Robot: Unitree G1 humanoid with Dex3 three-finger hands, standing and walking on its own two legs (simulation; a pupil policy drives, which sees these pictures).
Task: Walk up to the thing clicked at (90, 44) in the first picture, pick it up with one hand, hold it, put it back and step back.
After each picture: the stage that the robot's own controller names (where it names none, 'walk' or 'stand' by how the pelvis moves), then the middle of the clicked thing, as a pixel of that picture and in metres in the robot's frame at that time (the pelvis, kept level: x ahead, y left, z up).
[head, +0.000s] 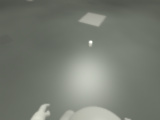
stand; (90, 43) +1.62 -0.01 -0.72
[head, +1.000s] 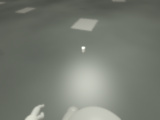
walk; (83, 49) +1.48 +0.25 -0.70
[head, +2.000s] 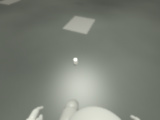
walk; (75, 61) +0.96 +0.30 -0.71
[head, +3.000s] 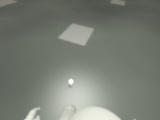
walk; (71, 83) +0.56 +0.22 -0.70
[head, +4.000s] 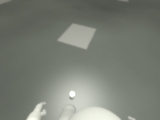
stand; (72, 95) +0.36 +0.16 -0.70
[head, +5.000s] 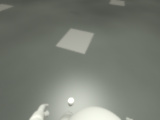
stand; (71, 101) +0.31 +0.18 -0.72
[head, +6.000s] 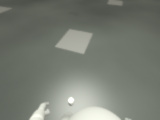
stand; (71, 101) +0.32 +0.18 -0.73
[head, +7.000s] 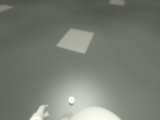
stand; (71, 100) +0.32 +0.17 -0.73
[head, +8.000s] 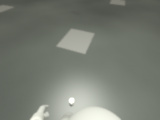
stand; (71, 101) +0.31 +0.17 -0.73
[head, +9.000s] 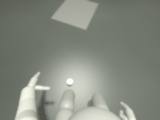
go down; (70, 82) +0.36 +0.16 -0.59
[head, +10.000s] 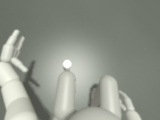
go down; (67, 65) +0.41 +0.17 -0.32
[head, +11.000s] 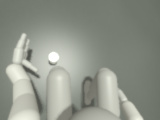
close in; (53, 58) +0.40 +0.20 -0.25
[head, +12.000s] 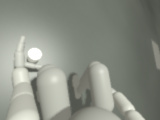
close; (34, 56) +0.40 +0.22 -0.22
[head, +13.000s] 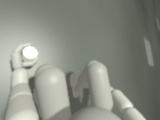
close; (29, 55) +0.40 +0.23 -0.22
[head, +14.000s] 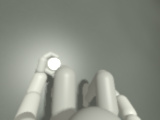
lift; (52, 64) +0.32 +0.23 -0.12
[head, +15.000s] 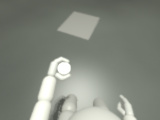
lift; (64, 71) +0.32 +0.16 +0.04
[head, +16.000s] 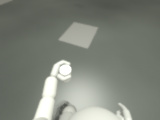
hold; (65, 74) +0.32 +0.16 +0.02
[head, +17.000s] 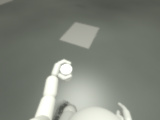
hold; (66, 73) +0.32 +0.16 +0.02
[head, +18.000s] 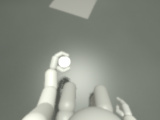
crouch; (64, 64) +0.38 +0.16 -0.05
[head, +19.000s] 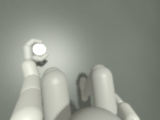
lower; (39, 52) +0.42 +0.23 -0.18
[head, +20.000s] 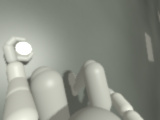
lower; (22, 51) +0.42 +0.24 -0.23
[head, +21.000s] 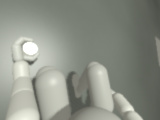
lower; (29, 51) +0.42 +0.25 -0.21
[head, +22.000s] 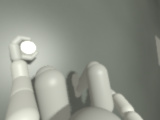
lower; (27, 50) +0.42 +0.25 -0.21
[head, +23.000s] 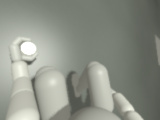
rest; (27, 51) +0.42 +0.25 -0.22
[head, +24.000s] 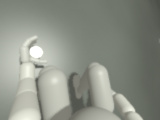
withdraw; (34, 53) +0.41 +0.23 -0.23
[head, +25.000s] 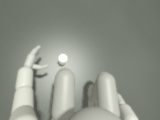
walk; (62, 59) +0.43 +0.19 -0.29
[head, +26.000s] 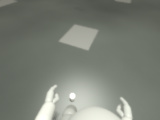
stand; (72, 97) +0.35 +0.14 -0.65
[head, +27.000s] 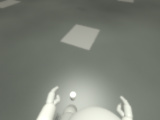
stand; (73, 95) +0.37 +0.16 -0.66
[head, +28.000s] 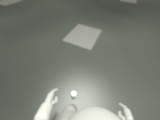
stand; (73, 94) +0.37 +0.15 -0.67
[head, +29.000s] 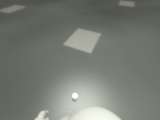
walk; (75, 96) +0.38 +0.15 -0.72
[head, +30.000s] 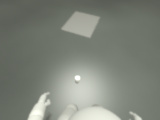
walk; (77, 79) +0.51 +0.12 -0.70
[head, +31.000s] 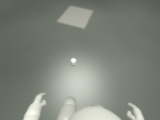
walk; (73, 62) +0.80 +0.23 -0.70
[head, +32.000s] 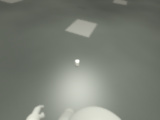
stand; (77, 62) +1.00 +0.19 -0.71
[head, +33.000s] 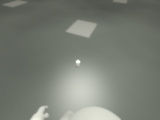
stand; (77, 63) +1.00 +0.19 -0.73
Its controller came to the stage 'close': yes
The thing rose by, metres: 0.73
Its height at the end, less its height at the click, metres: +0.00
